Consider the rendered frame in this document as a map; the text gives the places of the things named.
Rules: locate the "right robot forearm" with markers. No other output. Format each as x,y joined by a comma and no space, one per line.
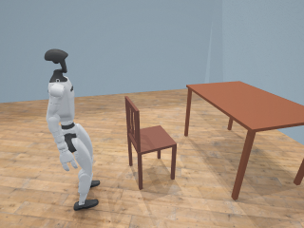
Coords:
56,131

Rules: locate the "right robot foot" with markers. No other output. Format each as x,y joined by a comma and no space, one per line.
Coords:
89,203

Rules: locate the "table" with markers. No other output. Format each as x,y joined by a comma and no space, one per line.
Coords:
253,108

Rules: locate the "robot right thigh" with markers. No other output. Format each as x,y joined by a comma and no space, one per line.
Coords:
81,154

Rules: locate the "chair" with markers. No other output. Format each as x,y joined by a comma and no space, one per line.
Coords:
146,140

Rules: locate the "robot right hand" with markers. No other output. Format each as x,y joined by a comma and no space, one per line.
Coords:
65,157

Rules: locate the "robot right upper arm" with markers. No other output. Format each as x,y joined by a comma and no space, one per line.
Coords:
56,94

